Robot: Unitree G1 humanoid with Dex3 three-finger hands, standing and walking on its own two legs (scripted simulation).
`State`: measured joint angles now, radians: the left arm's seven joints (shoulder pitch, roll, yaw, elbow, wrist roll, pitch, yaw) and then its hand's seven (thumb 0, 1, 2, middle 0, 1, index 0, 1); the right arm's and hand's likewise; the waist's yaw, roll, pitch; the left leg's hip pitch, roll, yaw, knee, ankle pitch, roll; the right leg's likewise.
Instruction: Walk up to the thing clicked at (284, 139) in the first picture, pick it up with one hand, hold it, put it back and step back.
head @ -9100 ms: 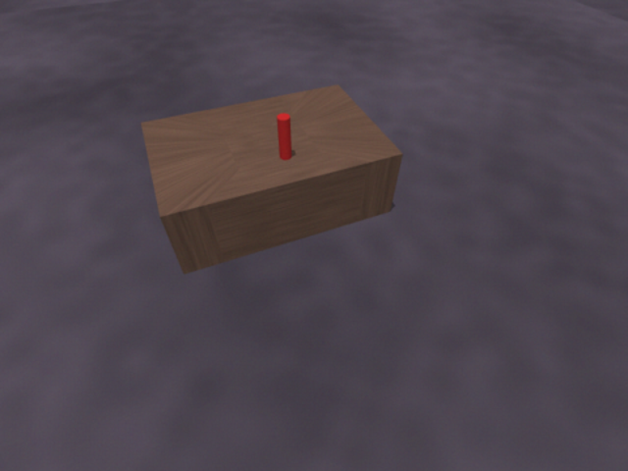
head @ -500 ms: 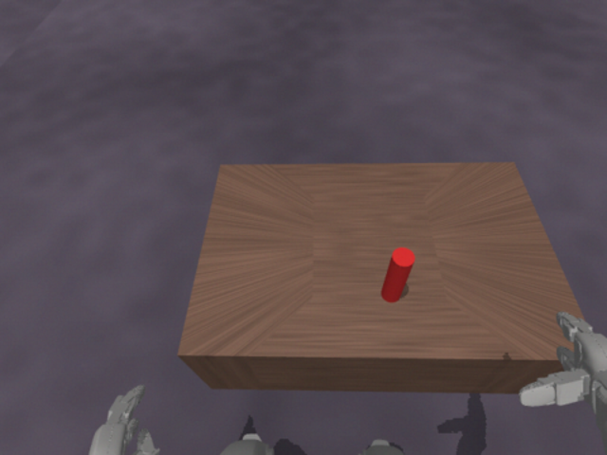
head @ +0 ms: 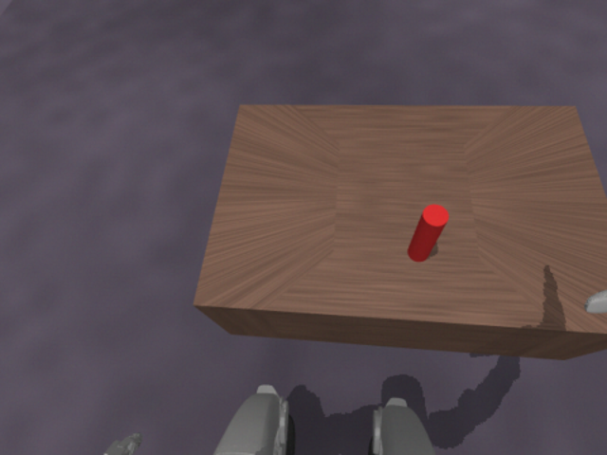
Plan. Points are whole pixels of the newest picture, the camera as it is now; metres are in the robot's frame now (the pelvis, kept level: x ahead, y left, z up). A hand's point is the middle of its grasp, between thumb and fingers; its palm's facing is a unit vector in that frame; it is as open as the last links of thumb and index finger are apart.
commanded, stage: go down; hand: right
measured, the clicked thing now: (425, 235) +0.53 -0.18 -0.27
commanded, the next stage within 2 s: approach in 0.96 s
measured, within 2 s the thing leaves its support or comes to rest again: neither
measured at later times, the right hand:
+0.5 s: hand out of the picture +0.42 -0.36 -0.01, palm faces +0.13 +0.99 -0.10, open 17.0 cm
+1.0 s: hand out of the picture +0.44 -0.37 +0.00, palm faces +0.14 +0.99 -0.08, open 17.2 cm
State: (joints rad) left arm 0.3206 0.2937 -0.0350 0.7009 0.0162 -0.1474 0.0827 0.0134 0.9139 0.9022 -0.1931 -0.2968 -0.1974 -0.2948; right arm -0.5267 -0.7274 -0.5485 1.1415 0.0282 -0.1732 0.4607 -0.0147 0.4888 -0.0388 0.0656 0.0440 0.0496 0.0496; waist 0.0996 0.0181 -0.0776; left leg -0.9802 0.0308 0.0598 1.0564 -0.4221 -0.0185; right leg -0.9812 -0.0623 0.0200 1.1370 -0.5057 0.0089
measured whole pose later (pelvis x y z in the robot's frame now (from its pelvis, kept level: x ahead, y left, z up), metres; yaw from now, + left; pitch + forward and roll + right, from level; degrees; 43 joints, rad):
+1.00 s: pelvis +0.00 -0.01 -0.02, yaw +2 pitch +26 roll +5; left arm 0.31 0.32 -0.09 0.65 0.03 -0.07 0.02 0.01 0.90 0.91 -0.19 -0.30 -0.19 -0.30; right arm -0.76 -0.89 -0.63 1.28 0.04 -0.28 0.54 -0.01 0.45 -0.03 0.08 0.03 0.06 0.04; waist 0.15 0.02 -0.09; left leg -1.14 0.02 0.07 1.13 -0.44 -0.03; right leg -1.16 -0.08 0.04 1.25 -0.54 0.00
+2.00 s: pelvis -0.07 +0.00 -0.31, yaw +5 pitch +35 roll +8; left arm 0.25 0.32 -0.14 0.62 0.10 0.01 -0.05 0.01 0.91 0.89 -0.20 -0.30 -0.20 -0.29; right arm -1.11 -0.79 -0.60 1.16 -0.02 -0.38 0.33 -0.02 0.40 -0.04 0.08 0.03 0.06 0.03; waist 0.27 -0.01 -0.06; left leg -2.16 0.05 0.07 2.12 -0.57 -0.03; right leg -2.18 -0.03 0.12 2.25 -0.69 0.00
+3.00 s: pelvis -0.06 +0.00 -0.30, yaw +2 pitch +37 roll +5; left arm 0.22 0.31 -0.07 0.63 0.10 0.06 -0.06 0.00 0.88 0.92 -0.20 -0.29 -0.20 -0.30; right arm -1.11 -0.58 -0.46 1.14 -0.02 -0.43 0.15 -0.01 0.40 -0.10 0.27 0.15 0.24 0.16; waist 0.24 -0.02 -0.09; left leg -2.16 0.06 0.03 2.13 -0.62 -0.03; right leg -2.16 -0.02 0.08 2.23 -0.71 0.01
